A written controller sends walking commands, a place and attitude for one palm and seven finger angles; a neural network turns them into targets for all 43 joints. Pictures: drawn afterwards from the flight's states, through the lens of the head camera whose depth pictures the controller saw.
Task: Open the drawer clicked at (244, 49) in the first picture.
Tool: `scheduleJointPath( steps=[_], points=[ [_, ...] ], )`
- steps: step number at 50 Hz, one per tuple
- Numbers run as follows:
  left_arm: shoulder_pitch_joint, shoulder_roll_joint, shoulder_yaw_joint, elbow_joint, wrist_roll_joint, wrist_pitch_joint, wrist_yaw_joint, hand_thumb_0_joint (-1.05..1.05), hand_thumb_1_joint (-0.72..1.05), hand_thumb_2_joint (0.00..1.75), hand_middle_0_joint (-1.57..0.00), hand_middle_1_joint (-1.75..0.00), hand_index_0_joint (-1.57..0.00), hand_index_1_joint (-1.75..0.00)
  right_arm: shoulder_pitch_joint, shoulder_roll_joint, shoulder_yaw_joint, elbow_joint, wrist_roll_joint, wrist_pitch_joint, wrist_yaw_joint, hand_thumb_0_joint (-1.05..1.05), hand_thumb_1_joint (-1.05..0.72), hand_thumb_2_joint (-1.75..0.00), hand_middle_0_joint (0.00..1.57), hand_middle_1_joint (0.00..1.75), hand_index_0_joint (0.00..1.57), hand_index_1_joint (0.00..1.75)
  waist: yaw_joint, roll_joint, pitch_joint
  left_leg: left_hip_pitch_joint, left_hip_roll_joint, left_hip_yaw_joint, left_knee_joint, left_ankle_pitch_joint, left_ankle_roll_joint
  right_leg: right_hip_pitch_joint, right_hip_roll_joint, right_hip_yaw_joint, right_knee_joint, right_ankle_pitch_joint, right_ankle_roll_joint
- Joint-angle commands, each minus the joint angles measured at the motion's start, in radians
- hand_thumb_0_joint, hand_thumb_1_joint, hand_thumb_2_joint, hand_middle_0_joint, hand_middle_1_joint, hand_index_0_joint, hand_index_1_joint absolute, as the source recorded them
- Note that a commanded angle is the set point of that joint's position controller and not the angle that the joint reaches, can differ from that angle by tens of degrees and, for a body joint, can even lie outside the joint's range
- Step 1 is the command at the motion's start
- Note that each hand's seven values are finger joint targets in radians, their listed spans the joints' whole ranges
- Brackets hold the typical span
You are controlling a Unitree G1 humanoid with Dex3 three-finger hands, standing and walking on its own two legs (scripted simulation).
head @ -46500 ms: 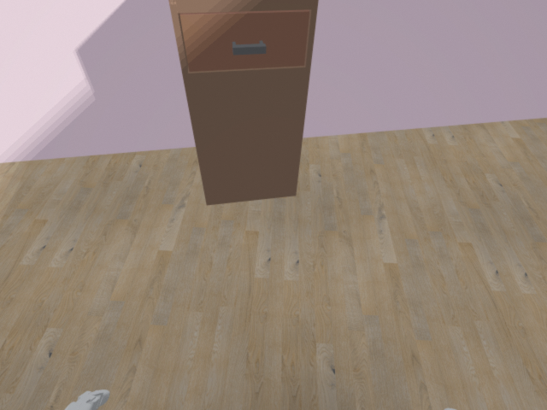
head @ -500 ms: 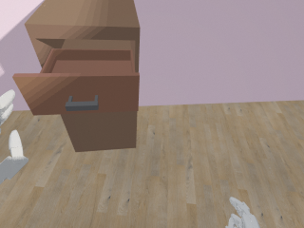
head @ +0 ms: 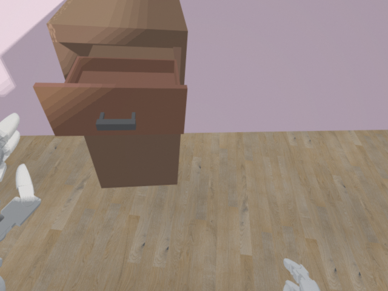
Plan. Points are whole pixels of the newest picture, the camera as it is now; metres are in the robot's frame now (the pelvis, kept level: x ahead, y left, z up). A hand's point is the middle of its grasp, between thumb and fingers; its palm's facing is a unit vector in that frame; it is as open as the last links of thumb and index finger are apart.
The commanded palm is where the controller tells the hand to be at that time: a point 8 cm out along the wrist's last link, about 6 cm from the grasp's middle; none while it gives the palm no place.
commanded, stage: stop stepping back and stand still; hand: left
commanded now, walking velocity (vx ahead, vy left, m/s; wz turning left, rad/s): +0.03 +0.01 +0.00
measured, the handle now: (117, 119) +0.57 +0.24 +0.02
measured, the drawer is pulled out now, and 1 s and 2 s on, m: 0.27 0.27 0.27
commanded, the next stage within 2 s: let the arm hang, fingers relaxed in 0.32 s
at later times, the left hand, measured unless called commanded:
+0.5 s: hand (51, 216) +0.22 +0.26 +0.09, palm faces +0.21 -0.84 -0.49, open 7.4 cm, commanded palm none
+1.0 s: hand out of the picture -0.02 +0.22 -0.16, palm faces -0.01 -0.96 -0.27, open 7.4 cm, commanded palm none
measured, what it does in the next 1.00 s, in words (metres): stands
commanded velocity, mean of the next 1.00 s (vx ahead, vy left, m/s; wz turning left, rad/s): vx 0.00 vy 0.00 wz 0.00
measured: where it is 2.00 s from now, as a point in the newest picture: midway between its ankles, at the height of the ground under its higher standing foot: outside the picture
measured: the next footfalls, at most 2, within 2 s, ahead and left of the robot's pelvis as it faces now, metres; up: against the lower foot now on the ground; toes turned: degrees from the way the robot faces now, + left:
none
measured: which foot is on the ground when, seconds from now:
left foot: down 0.00-1.00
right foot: down 0.00-1.00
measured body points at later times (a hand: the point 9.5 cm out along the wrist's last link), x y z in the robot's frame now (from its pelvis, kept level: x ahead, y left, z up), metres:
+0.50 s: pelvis +0.00 +0.02 +0.00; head +0.01 +0.01 +0.45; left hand +0.21 +0.30 +0.12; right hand +0.17 -0.23 -0.09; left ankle +0.01 +0.09 -0.73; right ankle +0.00 -0.11 -0.73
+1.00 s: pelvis -0.03 +0.00 +0.01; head +0.01 +0.01 +0.46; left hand -0.02 +0.27 -0.14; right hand +0.01 -0.30 -0.12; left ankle +0.01 +0.09 -0.73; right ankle -0.01 -0.11 -0.73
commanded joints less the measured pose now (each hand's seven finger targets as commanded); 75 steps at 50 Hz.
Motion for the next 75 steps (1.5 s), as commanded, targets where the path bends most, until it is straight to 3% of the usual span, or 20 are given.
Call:
scheduleJointPath(
  steps=[1, 4, 7, 10, 16, 20, 21, 22, 24, 27, 29, 30, 32, 33, 35, 37, 39, 49, 60, 75],
  points=[
    [0.035, 0.19, 0.146, -0.278, -0.006, -0.078, 0.016, 0.0, 0.9, 0.9, -0.2, -0.3, -0.2, -0.3, -0.125, -0.129, -0.046, -0.197, 0.003, -0.065, -0.024, 0.0, -0.9, -0.9, 0.2, 0.3, 0.2, 0.3, 0.04, 0.247, -0.024, 0.021, 0.189, -0.246, -0.266, 0.037, 0.056, -0.022, -0.048, 0.051, 0.031, 0.006, 0.023],
    [-0.004, 0.196, 0.156, -0.281, 0.008, -0.088, 0.022, 0.0, 0.9, 0.9, -0.2, -0.3, -0.2, -0.3, -0.105, -0.135, -0.047, -0.189, -0.004, -0.083, -0.031, 0.0, -0.9, -0.9, 0.2, 0.3, 0.2, 0.3, 0.032, 0.199, 0.017, -0.022, 0.189, -0.206, -0.246, 0.2, 0.042, 0.016, -0.044, 0.022, 0.023, 0.057, 0.026],
    [0.008, 0.184, 0.15, -0.247, 0.003, -0.099, 0.019, 0.0, 0.9, 0.9, -0.2, -0.3, -0.2, -0.3, -0.076, -0.142, -0.059, -0.179, 0.004, -0.098, -0.027, 0.0, -0.9, -0.9, 0.2, 0.3, 0.2, 0.3, 0.022, 0.167, -0.061, 0.058, 0.141, -0.128, -0.147, 0.428, 0.002, 0.071, -0.063, 0.048, -0.004, 0.275, 0.013],
    [0.037, 0.163, 0.14, -0.194, -0.005, -0.098, 0.012, 0.0, 0.9, 0.9, -0.2, -0.3, -0.2, -0.3, -0.077, -0.142, -0.063, -0.178, 0.011, -0.089, -0.016, 0.0, -0.9, -0.9, 0.2, 0.3, 0.2, 0.3, 0.018, 0.133, -0.09, 0.055, 0.106, -0.091, -0.104, 0.411, -0.02, 0.11, -0.095, 0.098, -0.031, 0.401, -0.003],
    [0.059, 0.166, 0.154, -0.179, -0.011, -0.095, 0.007, 0.0, 0.9, 0.9, -0.2, -0.3, -0.2, -0.3, -0.106, -0.127, -0.058, -0.19, 0.013, -0.06, -0.011, 0.0, -0.9, -0.9, 0.2, 0.3, 0.2, 0.3, 0.02, 0.062, -0.069, 0.023, 0.084, -0.086, -0.133, 0.258, -0.02, 0.107, -0.111, 0.127, -0.09, 0.357, -0.003],
    [0.051, 0.182, 0.164, -0.217, -0.011, -0.097, 0.008, 0.0, 0.9, 0.9, -0.2, -0.3, -0.2, -0.3, -0.12, -0.128, -0.056, -0.199, 0.01, -0.055, -0.016, 0.0, -0.9, -0.9, 0.2, 0.3, 0.2, 0.3, 0.023, 0.101, -0.061, 0.021, 0.083, -0.095, -0.161, 0.225, -0.015, 0.103, -0.103, 0.125, -0.106, 0.318, 0.001],
    [-0.1, 0.032, -0.278, 0.674, 0.087, 0.076, -0.125, 0.0, 0.9, 0.9, -0.2, -0.3, -0.2, -0.3, -0.164, -0.33, -0.137, 0.051, 0.014, -0.084, 0.055, 0.0, -0.9, -0.9, 0.2, 0.3, 0.2, 0.3, -0.029, 0.119, 0.028, -0.016, 0.1, -0.102, -0.018, 0.359, 0.017, -0.071, -0.156, 0.059, 0.054, 0.401, -0.003],
    [-0.113, 0.022, -0.248, 0.712, 0.079, 0.163, -0.142, 0.0, 0.9, 0.9, -0.2, -0.3, -0.2, -0.3, -0.086, -0.281, -0.143, 0.054, 0.009, -0.012, 0.054, 0.0, -0.9, -0.9, 0.2, 0.3, 0.2, 0.3, -0.005, 0.121, -0.052, 0.027, 0.122, -0.12, -0.071, 0.397, 0.016, -0.073, -0.121, 0.091, 0.077, 0.297, 0.001],
    [-0.164, -0.004, -0.263, 0.728, 0.071, 0.19, -0.148, 0.0, 0.9, 0.9, -0.2, -0.3, -0.2, -0.3, -0.097, -0.268, -0.123, 0.037, 0.002, 0.026, 0.048, 0.0, -0.9, -0.9, 0.2, 0.3, 0.2, 0.3, 0.003, 0.149, -0.032, -0.028, 0.188, -0.201, -0.131, 0.356, 0.072, -0.134, -0.068, 0.067, 0.196, -0.051, 0.02],
    [-0.239, 0.044, -0.269, 0.871, 0.069, 0.187, -0.147, 0.0, 0.9, 0.9, -0.2, -0.3, -0.2, -0.3, -0.101, -0.287, -0.102, 0.032, -0.02, 0.06, 0.04, 0.0, -0.9, -0.9, 0.2, 0.3, 0.2, 0.3, 0.021, 0.004, -0.039, 0.028, 0.225, -0.281, -0.149, 0.496, 0.14, -0.128, -0.055, 0.11, 0.247, -0.145, 0.017],
    [-0.214, 0.082, -0.268, 1.019, 0.071, 0.181, -0.149, 0.0, 0.9, 0.9, -0.2, -0.3, -0.2, -0.3, -0.149, -0.301, -0.099, 0.042, -0.019, 0.072, 0.036, 0.0, -0.9, -0.9, 0.2, 0.3, 0.2, 0.3, 0.07, -0.059, -0.058, -0.042, 0.156, -0.213, -0.082, 0.436, 0.099, 0.055, -0.082, 0.138, 0.085, 0.117, 0.003],
    [-0.217, 0.117, -0.271, 1.086, 0.074, 0.176, -0.146, 0.0, 0.9, 0.9, -0.2, -0.3, -0.2, -0.3, -0.155, -0.276, -0.098, 0.048, -0.013, 0.077, 0.039, 0.0, -0.9, -0.9, 0.2, 0.3, 0.2, 0.3, 0.068, -0.098, -0.077, -0.059, 0.067, -0.148, -0.034, 0.291, 0.051, 0.11, -0.137, 0.23, 0.0, 0.277, -0.023],
    [-0.313, 0.184, -0.283, 1.182, 0.066, 0.175, -0.146, 0.0, 0.9, 0.9, -0.2, -0.3, -0.2, -0.3, -0.14, -0.265, -0.093, 0.082, -0.008, 0.099, 0.038, 0.0, -0.9, -0.9, 0.2, 0.3, 0.2, 0.3, 0.034, -0.216, -0.028, -0.051, -0.03, -0.082, 0.05, -0.049, 0.003, 0.068, -0.272, 0.375, -0.13, 0.317, -0.098],
    [-0.353, 0.182, -0.293, 1.225, 0.06, 0.174, -0.146, 0.0, 0.9, 0.9, -0.2, -0.3, -0.2, -0.3, -0.143, -0.275, -0.094, 0.107, -0.01, 0.106, 0.036, 0.0, -0.9, -0.9, 0.2, 0.3, 0.2, 0.3, 0.026, -0.16, 0.002, -0.013, -0.024, -0.092, 0.056, -0.11, 0.0, 0.021, -0.273, 0.376, -0.154, 0.283, -0.123],
    [-0.407, 0.164, -0.311, 1.287, 0.052, 0.179, -0.143, 0.0, 0.9, 0.9, -0.2, -0.3, -0.2, -0.3, -0.1, -0.253, -0.087, 0.158, -0.008, 0.117, 0.041, 0.0, -0.9, -0.9, 0.2, 0.3, 0.2, 0.3, 0.002, -0.022, 0.023, 0.08, -0.005, -0.097, -0.035, 0.015, 0.0, -0.029, -0.223, 0.305, -0.166, 0.141, -0.1],
    [-0.398, 0.132, -0.325, 1.368, 0.043, 0.176, -0.143, 0.0, 0.9, 0.9, -0.2, -0.3, -0.2, -0.3, -0.096, -0.256, -0.077, 0.206, -0.007, 0.114, 0.037, 0.0, -0.9, -0.9, 0.2, 0.3, 0.2, 0.3, 0.009, 0.075, 0.013, 0.127, 0.036, -0.14, -0.117, 0.173, 0.005, -0.006, -0.161, 0.251, -0.135, 0.154, -0.059],
    [-0.379, 0.109, -0.334, 1.439, 0.039, 0.183, -0.143, 0.0, 0.9, 0.9, -0.2, -0.3, -0.2, -0.3, -0.114, -0.276, -0.076, 0.242, -0.007, 0.117, 0.037, 0.0, -0.9, -0.9, 0.2, 0.3, 0.2, 0.3, 0.029, 0.174, 0.051, 0.071, 0.079, -0.19, -0.217, 0.054, 0.017, 0.023, -0.117, 0.211, -0.164, -0.01, -0.034],
    [-0.367, 0.099, -0.332, 1.642, 0.039, 0.179, -0.143, 0.0, 0.9, 0.9, -0.2, -0.3, -0.2, -0.3, -0.073, -0.296, -0.085, 0.36, -0.006, 0.119, 0.027, 0.0, -0.9, -0.9, 0.2, 0.3, 0.2, 0.3, 0.036, 0.105, 0.06, 0.08, 0.096, -0.207, -0.323, -0.065, 0.02, 0.086, -0.116, 0.173, -0.227, -0.012, -0.032],
    [-0.446, 0.144, -0.329, 1.667, 0.039, 0.164, -0.136, 0.0, 0.9, 0.9, -0.2, -0.3, -0.2, -0.3, -0.118, -0.322, -0.085, 0.394, -0.006, 0.113, 0.033, 0.0, -0.9, -0.9, 0.2, 0.3, 0.2, 0.3, 0.031, -0.003, 0.057, 0.155, 0.093, -0.176, -0.307, 0.16, 0.02, 0.099, -0.139, 0.177, -0.265, 0.115, -0.018],
    [-0.497, 0.163, -0.323, 1.65, 0.04, 0.152, -0.134, 0.0, 0.9, 0.9, -0.2, -0.3, -0.2, -0.3, -0.178, -0.334, -0.078, 0.404, -0.006, 0.103, 0.035, 0.0, -0.9, -0.9, 0.2, 0.3, 0.2, 0.3, 0.032, 0.03, 0.018, 0.214, 0.096, -0.159, -0.313, 0.306, 0.008, 0.164, -0.152, 0.173, -0.266, 0.281, -0.012]
  ],
)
